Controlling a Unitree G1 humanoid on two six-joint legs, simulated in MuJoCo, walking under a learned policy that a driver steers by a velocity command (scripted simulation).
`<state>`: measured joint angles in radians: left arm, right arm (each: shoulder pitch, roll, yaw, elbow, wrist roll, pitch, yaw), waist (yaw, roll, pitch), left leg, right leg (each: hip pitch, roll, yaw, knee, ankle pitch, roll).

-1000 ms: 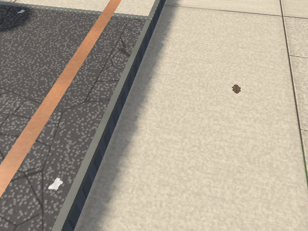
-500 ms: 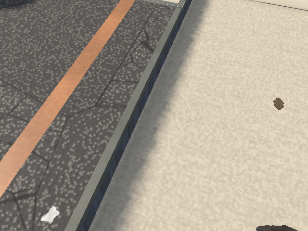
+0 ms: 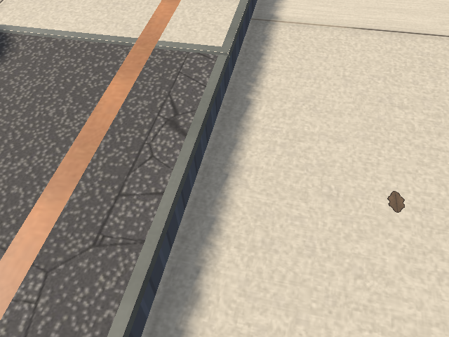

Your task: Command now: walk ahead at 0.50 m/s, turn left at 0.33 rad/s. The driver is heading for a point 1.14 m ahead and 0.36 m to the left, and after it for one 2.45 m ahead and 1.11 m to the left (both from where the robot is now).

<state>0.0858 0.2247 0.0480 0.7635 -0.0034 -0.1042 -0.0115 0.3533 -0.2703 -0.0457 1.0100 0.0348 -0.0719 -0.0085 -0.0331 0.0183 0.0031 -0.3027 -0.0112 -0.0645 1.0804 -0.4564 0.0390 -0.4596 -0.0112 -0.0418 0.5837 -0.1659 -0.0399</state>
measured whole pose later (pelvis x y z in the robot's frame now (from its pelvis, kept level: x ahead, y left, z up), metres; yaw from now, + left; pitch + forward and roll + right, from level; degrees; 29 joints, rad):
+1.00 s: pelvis +0.27 +0.00 +0.01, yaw +30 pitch +0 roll +0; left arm 0.16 0.26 0.07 0.86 0.02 -0.02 0.03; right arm 0.13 -0.28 -0.08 0.83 0.01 0.03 -0.05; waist 0.00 0.04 0.03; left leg -0.41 -0.14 -0.17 0.63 -0.35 0.02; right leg -0.26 0.01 0.04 0.50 -0.25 -0.01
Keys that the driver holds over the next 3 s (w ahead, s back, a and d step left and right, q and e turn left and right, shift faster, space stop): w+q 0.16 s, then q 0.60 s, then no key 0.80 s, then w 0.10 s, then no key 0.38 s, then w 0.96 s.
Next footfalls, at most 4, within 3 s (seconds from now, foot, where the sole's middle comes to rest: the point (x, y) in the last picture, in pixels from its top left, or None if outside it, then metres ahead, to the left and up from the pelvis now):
0.42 left None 0.34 0.14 -0.76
0.94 right None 0.37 -0.07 -0.76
1.26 left None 0.22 0.12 -0.76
2.66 right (209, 275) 0.67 0.09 -0.76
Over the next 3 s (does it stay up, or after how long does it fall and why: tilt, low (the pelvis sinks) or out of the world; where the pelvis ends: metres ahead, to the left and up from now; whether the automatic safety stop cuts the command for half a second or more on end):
stays up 0.62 0.15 0.02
